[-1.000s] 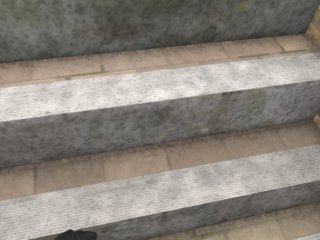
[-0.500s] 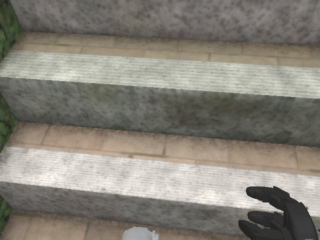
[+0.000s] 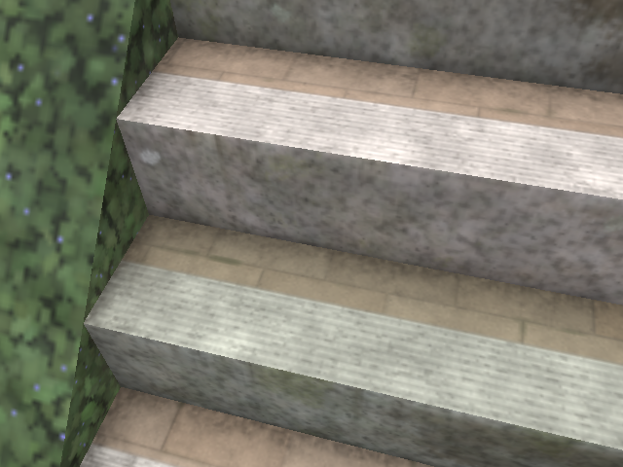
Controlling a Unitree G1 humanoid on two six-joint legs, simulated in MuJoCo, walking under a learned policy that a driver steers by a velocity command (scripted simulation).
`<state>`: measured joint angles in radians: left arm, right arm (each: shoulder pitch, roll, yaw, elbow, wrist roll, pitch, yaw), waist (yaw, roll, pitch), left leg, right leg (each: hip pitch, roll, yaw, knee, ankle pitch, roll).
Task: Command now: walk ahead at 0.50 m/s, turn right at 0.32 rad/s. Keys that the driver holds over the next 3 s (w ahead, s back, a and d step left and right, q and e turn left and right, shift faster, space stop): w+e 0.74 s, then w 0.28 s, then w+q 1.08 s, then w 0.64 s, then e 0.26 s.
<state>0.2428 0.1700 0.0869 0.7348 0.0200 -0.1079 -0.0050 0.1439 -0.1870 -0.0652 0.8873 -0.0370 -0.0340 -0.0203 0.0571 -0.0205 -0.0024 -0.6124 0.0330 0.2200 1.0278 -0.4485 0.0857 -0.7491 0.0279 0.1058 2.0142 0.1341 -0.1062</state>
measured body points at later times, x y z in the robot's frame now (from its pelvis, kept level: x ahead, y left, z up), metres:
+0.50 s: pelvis +0.23 -0.05 +0.21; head +0.22 -0.03 +0.66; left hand +0.37 +0.18 +0.07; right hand +0.35 -0.32 +0.15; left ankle +0.21 +0.11 -0.22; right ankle +0.25 -0.10 -0.46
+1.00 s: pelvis +0.43 -0.06 +0.44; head +0.44 -0.06 +0.89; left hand +0.71 +0.03 +0.37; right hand +0.40 -0.33 +0.31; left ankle +0.53 +0.01 -0.25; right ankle +0.36 -0.20 +0.00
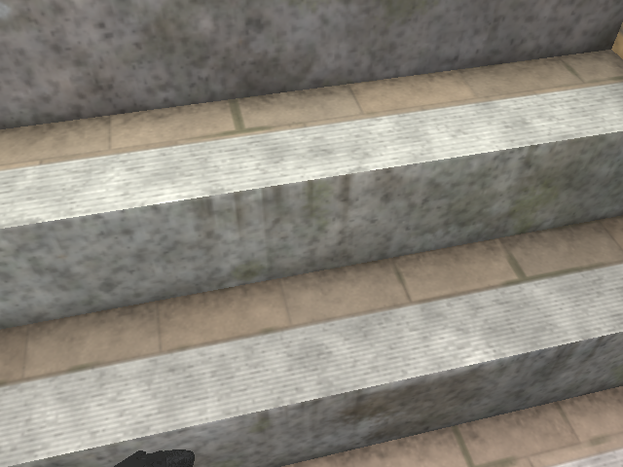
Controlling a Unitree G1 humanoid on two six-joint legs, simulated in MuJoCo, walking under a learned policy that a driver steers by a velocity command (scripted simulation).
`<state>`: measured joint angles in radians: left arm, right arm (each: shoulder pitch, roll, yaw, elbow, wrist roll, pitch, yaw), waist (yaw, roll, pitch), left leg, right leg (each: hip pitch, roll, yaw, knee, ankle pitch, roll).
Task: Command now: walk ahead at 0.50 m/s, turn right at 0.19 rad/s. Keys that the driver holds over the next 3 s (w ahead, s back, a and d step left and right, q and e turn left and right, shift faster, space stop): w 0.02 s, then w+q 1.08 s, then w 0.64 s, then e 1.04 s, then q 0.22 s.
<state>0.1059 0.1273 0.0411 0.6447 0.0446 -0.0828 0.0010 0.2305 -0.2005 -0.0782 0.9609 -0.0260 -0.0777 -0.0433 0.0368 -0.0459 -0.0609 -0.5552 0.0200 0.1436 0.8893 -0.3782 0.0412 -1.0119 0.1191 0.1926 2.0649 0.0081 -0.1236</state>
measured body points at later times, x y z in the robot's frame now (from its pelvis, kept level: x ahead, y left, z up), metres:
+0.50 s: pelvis +0.17 -0.09 +0.05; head +0.18 -0.12 +0.50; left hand +0.15 +0.16 -0.07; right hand +0.40 -0.28 -0.05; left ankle +0.09 +0.02 -0.35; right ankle +0.13 -0.21 -0.69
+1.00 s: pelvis +0.28 -0.05 +0.22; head +0.27 -0.05 +0.67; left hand +0.43 +0.20 +0.18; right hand +0.45 -0.24 +0.09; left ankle +0.31 +0.01 -0.48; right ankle +0.37 -0.16 -0.20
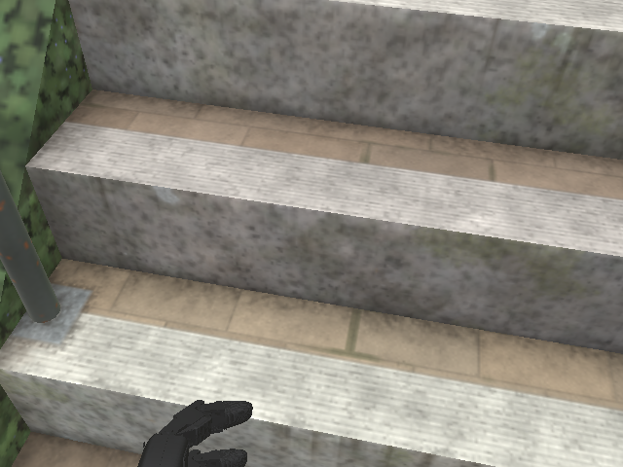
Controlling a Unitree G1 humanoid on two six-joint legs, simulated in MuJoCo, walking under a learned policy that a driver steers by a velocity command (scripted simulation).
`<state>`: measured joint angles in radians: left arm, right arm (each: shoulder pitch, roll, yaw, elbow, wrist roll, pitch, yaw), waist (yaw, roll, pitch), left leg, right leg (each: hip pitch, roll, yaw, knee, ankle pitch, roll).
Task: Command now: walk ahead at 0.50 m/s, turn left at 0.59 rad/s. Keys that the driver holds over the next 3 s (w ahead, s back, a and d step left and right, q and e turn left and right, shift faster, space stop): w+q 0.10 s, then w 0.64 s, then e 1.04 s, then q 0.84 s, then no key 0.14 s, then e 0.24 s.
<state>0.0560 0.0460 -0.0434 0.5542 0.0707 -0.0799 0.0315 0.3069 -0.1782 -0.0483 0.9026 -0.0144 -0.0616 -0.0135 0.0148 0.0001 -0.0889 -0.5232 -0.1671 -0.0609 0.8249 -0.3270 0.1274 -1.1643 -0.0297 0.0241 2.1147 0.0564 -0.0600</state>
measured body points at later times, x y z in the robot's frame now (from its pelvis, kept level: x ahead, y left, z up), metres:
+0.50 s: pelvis +0.18 -0.08 +0.17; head +0.16 -0.08 +0.62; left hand +0.22 +0.18 +0.04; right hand +0.37 -0.28 +0.08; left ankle +0.14 +0.06 -0.28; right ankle +0.22 -0.16 -0.49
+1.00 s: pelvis +0.41 +0.03 +0.32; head +0.48 +0.04 +0.76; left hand +0.36 +0.27 +0.18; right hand +0.70 -0.09 +0.25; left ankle +0.54 +0.16 -0.28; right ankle +0.26 -0.14 -0.28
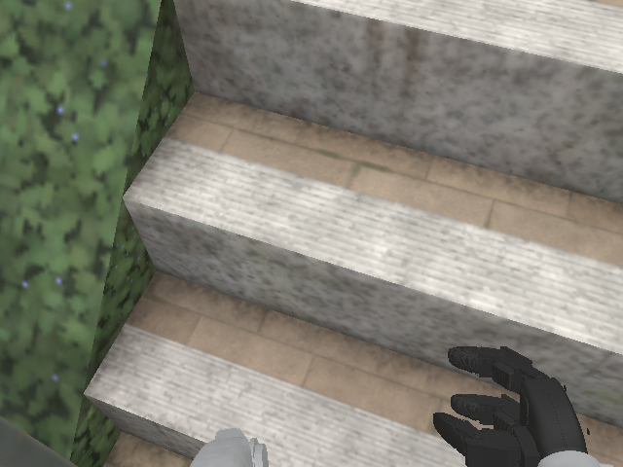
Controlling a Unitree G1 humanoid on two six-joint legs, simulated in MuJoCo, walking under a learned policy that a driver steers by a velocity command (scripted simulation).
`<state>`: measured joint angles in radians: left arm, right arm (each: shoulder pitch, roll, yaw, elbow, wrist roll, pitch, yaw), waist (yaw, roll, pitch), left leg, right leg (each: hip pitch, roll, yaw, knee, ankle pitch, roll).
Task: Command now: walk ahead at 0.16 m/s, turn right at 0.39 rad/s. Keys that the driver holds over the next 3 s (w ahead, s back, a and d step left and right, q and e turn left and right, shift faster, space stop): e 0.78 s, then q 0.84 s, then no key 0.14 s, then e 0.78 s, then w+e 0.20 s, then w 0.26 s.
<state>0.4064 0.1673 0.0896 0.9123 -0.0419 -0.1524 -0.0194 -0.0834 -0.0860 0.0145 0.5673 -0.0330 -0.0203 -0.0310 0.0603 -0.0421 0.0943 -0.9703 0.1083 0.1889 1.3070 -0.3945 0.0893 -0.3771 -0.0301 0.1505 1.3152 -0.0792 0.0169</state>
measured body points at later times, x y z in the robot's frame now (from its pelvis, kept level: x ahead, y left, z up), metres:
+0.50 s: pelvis +0.09 -0.06 +0.13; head +0.09 -0.07 +0.58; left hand +0.32 +0.12 +0.05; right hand +0.15 -0.34 +0.02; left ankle +0.15 +0.12 -0.60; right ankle +0.06 -0.17 -0.58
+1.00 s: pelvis +0.10 -0.06 +0.14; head +0.12 -0.05 +0.59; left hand +0.38 +0.04 +0.04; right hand +0.13 -0.32 +0.04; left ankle +0.12 +0.04 -0.59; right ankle +0.06 -0.18 -0.60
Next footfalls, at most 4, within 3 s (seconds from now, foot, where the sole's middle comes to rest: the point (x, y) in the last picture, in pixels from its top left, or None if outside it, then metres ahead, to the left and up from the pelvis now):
0.50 right None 0.09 -0.20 -0.63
0.98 left None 0.16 0.02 -0.63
1.46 right None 0.09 -0.14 -0.63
2.10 left None -0.06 0.18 -0.83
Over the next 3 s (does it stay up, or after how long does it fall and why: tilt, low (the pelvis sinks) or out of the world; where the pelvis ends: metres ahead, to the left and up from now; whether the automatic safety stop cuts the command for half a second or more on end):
stays up -0.03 0.16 0.02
